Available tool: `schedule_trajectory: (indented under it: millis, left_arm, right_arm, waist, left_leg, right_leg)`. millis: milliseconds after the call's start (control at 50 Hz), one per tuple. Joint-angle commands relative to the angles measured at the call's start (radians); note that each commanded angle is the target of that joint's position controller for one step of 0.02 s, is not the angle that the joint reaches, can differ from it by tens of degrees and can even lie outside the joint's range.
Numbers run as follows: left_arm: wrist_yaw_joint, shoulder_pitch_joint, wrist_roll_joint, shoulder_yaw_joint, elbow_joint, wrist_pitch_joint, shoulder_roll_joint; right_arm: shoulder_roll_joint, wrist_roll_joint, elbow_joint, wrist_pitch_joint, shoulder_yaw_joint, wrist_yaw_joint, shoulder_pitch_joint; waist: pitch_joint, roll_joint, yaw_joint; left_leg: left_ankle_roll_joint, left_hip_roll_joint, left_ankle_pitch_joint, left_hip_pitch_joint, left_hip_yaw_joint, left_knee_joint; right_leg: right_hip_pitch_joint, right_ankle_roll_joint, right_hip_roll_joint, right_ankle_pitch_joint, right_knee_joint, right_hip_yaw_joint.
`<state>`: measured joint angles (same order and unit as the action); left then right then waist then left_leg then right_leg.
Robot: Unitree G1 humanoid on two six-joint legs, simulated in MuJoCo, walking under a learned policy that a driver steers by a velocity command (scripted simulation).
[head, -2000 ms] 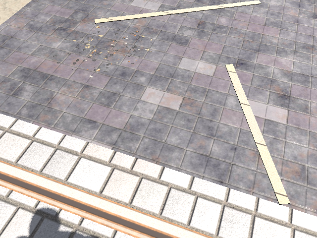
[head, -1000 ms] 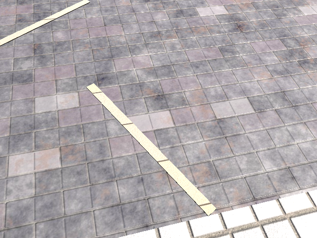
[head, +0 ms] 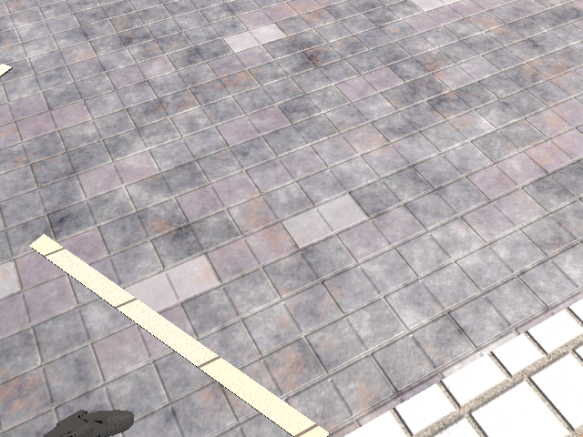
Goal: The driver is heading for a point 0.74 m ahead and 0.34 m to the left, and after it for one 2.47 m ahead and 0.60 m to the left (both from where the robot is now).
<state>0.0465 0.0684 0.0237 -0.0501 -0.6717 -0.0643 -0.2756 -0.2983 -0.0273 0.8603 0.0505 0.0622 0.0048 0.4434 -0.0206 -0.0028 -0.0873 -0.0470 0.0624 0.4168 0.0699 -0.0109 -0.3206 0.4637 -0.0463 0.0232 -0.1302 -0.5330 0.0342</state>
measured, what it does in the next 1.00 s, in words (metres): walks ahead, turning left: left foot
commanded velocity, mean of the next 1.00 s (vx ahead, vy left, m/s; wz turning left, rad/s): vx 0.49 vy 0.00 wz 0.45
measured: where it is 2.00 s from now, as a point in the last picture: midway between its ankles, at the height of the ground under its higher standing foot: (185, 311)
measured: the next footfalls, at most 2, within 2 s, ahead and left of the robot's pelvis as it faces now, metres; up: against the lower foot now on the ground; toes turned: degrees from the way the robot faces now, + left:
left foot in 0.56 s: +0.45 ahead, +0.13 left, +0.00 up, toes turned +17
right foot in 1.04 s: +0.78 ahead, +0.04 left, +0.00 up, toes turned +35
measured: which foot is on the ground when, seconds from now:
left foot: down 0.00-0.02, up 0.04-0.54, down 0.56-1.00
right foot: down 0.00-0.58, up 0.60-1.00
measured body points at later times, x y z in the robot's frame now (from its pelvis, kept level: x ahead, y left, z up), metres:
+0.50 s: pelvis +0.26 -0.01 +0.00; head +0.29 +0.00 +0.45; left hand +0.21 +0.27 -0.13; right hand +0.51 -0.19 -0.09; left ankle +0.41 +0.14 -0.70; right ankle +0.11 -0.12 -0.73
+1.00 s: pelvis +0.55 +0.06 +0.01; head +0.57 +0.09 +0.45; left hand +0.64 +0.38 -0.07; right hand +0.74 -0.17 -0.09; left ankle +0.41 +0.11 -0.73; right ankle +0.75 +0.01 -0.71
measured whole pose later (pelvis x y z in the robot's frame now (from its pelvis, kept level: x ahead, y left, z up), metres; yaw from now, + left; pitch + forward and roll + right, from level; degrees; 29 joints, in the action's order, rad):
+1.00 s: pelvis +0.55 +0.06 +0.01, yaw +30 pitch +2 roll +0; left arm 0.02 0.04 0.01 -0.03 -0.68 -0.11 -0.28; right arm -0.30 -0.02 0.70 0.03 0.08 0.01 0.36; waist -0.02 -0.04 -0.08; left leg 0.06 -0.11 0.39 -0.11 0.20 -0.47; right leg 0.53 0.04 0.01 -0.01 -0.50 -0.09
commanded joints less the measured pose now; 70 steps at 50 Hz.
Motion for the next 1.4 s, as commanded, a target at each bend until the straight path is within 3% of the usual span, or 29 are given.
schedule_trajectory:
  millis: [20,40,60,100,160,260,400,480,540,560,580,600,620,640,660,680,760,860,960,1020,1040,1060,1080,1100,1120,1160,1220,1340,1400]
  left_arm:
    - [-0.030,0.389,-0.011,-0.090,-0.034,-0.005,-0.239]
    - [-0.023,0.414,-0.030,-0.090,-0.038,-0.009,-0.304]
    - [-0.020,0.361,-0.023,-0.066,-0.032,-0.019,-0.209]
    - [-0.023,0.238,-0.019,-0.040,-0.030,-0.027,-0.135]
    - [-0.025,0.153,-0.037,-0.031,-0.041,-0.048,-0.080]
    - [-0.038,0.177,-0.041,-0.040,-0.091,-0.064,-0.099]
    - [-0.057,0.260,-0.025,-0.048,-0.138,-0.037,-0.144]
    - [-0.065,0.275,-0.015,-0.057,-0.146,0.002,-0.180]
    - [-0.080,0.246,-0.010,-0.066,-0.129,0.026,-0.223]
    - [-0.084,0.218,-0.006,-0.061,-0.117,0.023,-0.219]
    - [-0.071,0.312,-0.045,-0.020,-0.075,0.003,-0.079]
    - [-0.052,0.296,-0.029,-0.002,-0.045,-0.043,-0.075]
    - [-0.038,0.156,0.012,-0.025,-0.012,-0.070,-0.156]
    - [-0.036,0.117,0.021,-0.020,0.011,-0.084,-0.150]
    - [-0.044,0.123,-0.001,-0.020,-0.001,-0.086,-0.139]
    - [-0.048,0.143,-0.020,-0.027,-0.009,-0.076,-0.150]
    - [-0.052,0.154,-0.043,-0.021,-0.002,-0.032,-0.113]
    - [-0.045,-0.049,-0.033,0.002,0.047,-0.036,-0.069]
    - [-0.024,-0.094,-0.014,-0.021,0.068,-0.058,-0.130]
    - [-0.030,0.081,-0.018,-0.052,0.029,-0.073,-0.174]
    - [-0.038,0.224,-0.037,-0.067,0.018,-0.077,-0.226]
    - [-0.035,0.309,-0.049,-0.087,-0.017,-0.063,-0.307]
    - [-0.028,0.294,-0.025,-0.069,-0.007,-0.058,-0.214]
    - [-0.034,0.253,-0.021,-0.052,0.004,-0.051,-0.153]
    - [-0.036,0.206,-0.029,-0.043,0.008,-0.043,-0.133]
    - [-0.043,0.166,-0.039,-0.030,-0.005,-0.039,-0.100]
    - [-0.045,0.171,-0.027,-0.035,-0.033,-0.050,-0.104]
    - [-0.046,0.165,-0.019,-0.040,-0.092,-0.031,-0.152]
    - [-0.043,0.224,0.004,-0.044,-0.128,-0.014,-0.184]
  right_arm:
    - [-0.077,0.030,-0.086,0.010,-0.001,0.004,-0.055]
    - [0.019,0.008,-0.116,0.029,-0.026,0.008,0.033]
    - [-0.106,-0.024,-0.106,0.045,0.005,0.004,-0.036]
    - [-0.131,-0.022,-0.126,0.048,0.016,0.002,-0.138]
    - [-0.085,-0.010,-0.102,0.016,0.021,-0.003,-0.106]
    - [-0.052,-0.001,-0.132,-0.007,0.017,-0.001,-0.184]
    - [-0.007,0.004,-0.229,0.008,-0.009,-0.048,-0.410]
    - [-0.026,0.000,-0.288,0.008,-0.002,-0.077,-0.444]
    - [-0.121,-0.003,-0.262,-0.006,0.048,-0.069,-0.223]
    - [-0.177,-0.001,-0.225,-0.012,0.080,-0.051,-0.055]
    - [-0.277,0.001,-0.211,-0.018,0.100,-0.031,-0.009]
    - [-0.263,0.006,-0.245,-0.002,0.087,-0.036,-0.013]
    - [-0.191,0.015,-0.240,0.007,0.068,-0.039,-0.027]
    - [-0.164,0.013,-0.238,0.015,0.059,-0.039,-0.084]
    - [-0.138,0.010,-0.248,0.018,0.050,-0.038,-0.155]
    - [-0.110,0.017,-0.264,0.020,0.041,-0.035,-0.201]
    - [-0.131,0.017,-0.261,0.025,0.044,-0.015,-0.209]
    - [-0.159,0.007,-0.232,0.006,0.051,0.008,-0.142]
    - [-0.151,0.000,-0.210,-0.007,0.051,0.013,-0.095]
    - [-0.108,0.008,-0.221,-0.011,0.038,0.012,-0.123]
    - [-0.042,0.020,-0.237,-0.007,0.014,0.008,-0.110]
    - [0.010,-0.008,-0.269,0.001,-0.004,0.007,0.030]
    - [-0.100,-0.020,-0.243,0.000,0.013,0.012,0.022]
    - [-0.157,-0.012,-0.252,-0.006,0.030,0.012,-0.087]
    - [-0.153,0.002,-0.264,-0.011,0.032,0.014,-0.144]
    - [-0.122,0.005,-0.282,-0.014,0.034,0.003,-0.179]
    - [-0.068,-0.002,-0.293,-0.029,0.024,-0.005,-0.185]
    - [0.004,0.025,-0.316,-0.009,-0.009,-0.018,-0.296]
    - [-0.014,0.025,-0.327,0.007,-0.004,-0.034,-0.375]
  waist:
    - [0.233,-0.065,0.250]
    - [0.344,-0.347,0.183]
    - [0.239,-0.222,0.206]
    - [0.072,-0.100,0.153]
    - [0.025,-0.113,0.087]
    - [-0.044,-0.042,0.087]
    - [-0.105,-0.006,0.171]
    - [-0.067,-0.042,0.148]
    - [0.091,-0.101,0.007]
    - [0.168,-0.061,-0.092]
    - [0.265,0.189,-0.011]
    - [0.427,0.180,-0.001]
    - [0.328,0.080,-0.052]
    - [0.190,0.030,-0.010]
    - [0.112,-0.036,0.045]
    - [0.078,-0.020,0.080]
    - [0.047,0.023,0.114]
    - [0.024,0.077,0.032]
    - [0.034,0.116,0.027]
    - [0.093,0.137,0.128]
    - [0.228,0.029,0.184]
    - [0.342,-0.322,0.120]
    - [0.283,-0.240,0.145]
    - [0.160,-0.147,0.173]
    - [0.095,-0.081,0.161]
    - [0.024,-0.102,0.126]
    - [0.004,-0.111,0.112]
    - [0.005,-0.072,0.114]
    - [0.026,-0.084,0.141]
  left_leg:
    - [0.100,0.067,-0.405,-0.424,-0.015,-0.548]
    - [0.059,-0.108,0.154,-0.708,0.059,-0.859]
    - [0.070,-0.061,0.126,-0.806,0.165,-0.980]
    - [0.097,0.032,-0.056,-0.812,0.129,-0.950]
    - [0.083,0.081,-0.196,-0.697,0.137,-0.867]
    - [0.048,0.060,-0.353,-0.805,0.161,-0.725]
    - [0.075,0.036,-0.517,-0.811,0.020,-0.359]
    - [0.126,-0.027,-0.374,-0.762,-0.070,-0.294]
    - [0.201,-0.132,-0.247,-0.440,-0.116,-0.294]
    - [0.245,-0.130,-0.299,-0.156,-0.052,-0.211]
    - [0.380,0.123,-0.282,0.240,0.384,-0.230]
    - [0.529,0.281,-0.114,0.392,0.875,-0.046]
    - [0.454,0.251,-0.116,0.325,0.759,0.020]
    - [0.411,0.213,-0.185,0.167,0.616,0.032]
    - [0.378,0.166,-0.294,0.011,0.507,0.039]
    - [0.364,0.130,-0.389,-0.099,0.433,0.056]
    - [0.361,0.072,-0.551,-0.297,0.310,0.099]
    - [0.278,-0.006,-0.402,-0.365,0.241,0.062]
    - [0.249,0.058,-0.278,-0.246,0.395,-0.051]
    - [0.193,0.015,-0.328,-0.264,0.405,-0.226]
    - [0.153,-0.049,-0.217,-0.369,0.322,-0.500]
    - [0.086,-0.183,0.183,-0.722,0.186,-0.828]
    - [0.069,-0.101,0.156,-0.857,0.205,-0.970]
    - [0.062,-0.067,0.060,-0.889,0.186,-1.008]
    - [0.056,-0.034,-0.012,-0.859,0.155,-0.993]
    - [0.055,0.019,-0.092,-0.796,0.151,-0.920]
    - [0.047,0.041,-0.120,-0.781,0.118,-0.847]
    - [0.031,0.001,-0.336,-0.635,0.038,-0.449]
    - [0.043,-0.041,-0.415,-0.555,0.012,-0.291]
  right_leg:
    - [-0.664,-0.112,0.169,-0.094,0.020,-0.217]
    - [-0.817,-0.248,0.375,-0.426,0.236,-0.740]
    - [-0.718,-0.219,0.367,-0.539,0.314,-0.757]
    - [-0.506,-0.157,0.307,-0.338,0.317,-0.475]
    - [-0.348,-0.126,0.225,-0.101,0.385,-0.240]
    - [-0.343,-0.135,0.213,0.113,0.429,-0.049]
    - [-0.481,-0.099,0.223,0.260,0.421,0.119]
    - [-0.614,-0.080,0.250,0.652,0.274,0.171]
    - [-0.589,-0.052,0.239,1.000,-0.083,0.189]
    - [-0.419,-0.016,0.198,0.837,-0.335,0.200]
    - [0.017,0.043,0.054,-0.055,-0.710,0.170]
    - [0.241,0.056,-0.093,-0.483,-0.922,-0.075]
    - [0.337,0.035,-0.028,-0.394,-0.925,-0.158]
    - [0.341,0.019,0.015,-0.299,-0.836,-0.145]
    - [0.290,0.026,0.055,-0.247,-0.741,-0.135]
    - [0.221,0.038,0.081,-0.209,-0.677,-0.135]
    - [0.135,0.109,0.089,-0.124,-0.517,-0.096]
    - [0.051,0.134,0.014,0.187,-0.120,-0.073]
    - [-0.001,0.096,-0.016,0.139,0.025,-0.123]
    - [-0.246,0.024,0.000,0.064,0.084,-0.109]
    - [-0.491,-0.041,0.163,-0.007,0.075,-0.265]
    - [-0.792,-0.208,0.385,-0.255,0.184,-0.748]
    - [-0.770,-0.203,0.402,-0.490,0.239,-0.851]
    - [-0.662,-0.158,0.358,-0.462,0.248,-0.687]
    - [-0.548,-0.132,0.314,-0.319,0.253,-0.548]
    - [-0.403,-0.115,0.246,-0.125,0.293,-0.368]
    - [-0.355,-0.132,0.230,-0.008,0.350,-0.232]
    - [-0.309,-0.136,0.176,0.490,0.321,-0.013]
    - [-0.373,-0.119,0.180,0.514,0.269,-0.040]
